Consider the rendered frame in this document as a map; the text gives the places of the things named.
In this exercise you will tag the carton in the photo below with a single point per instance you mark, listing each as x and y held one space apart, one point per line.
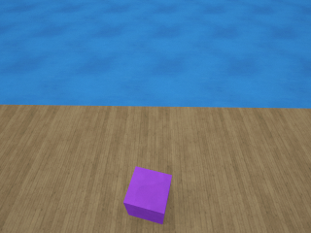
147 194

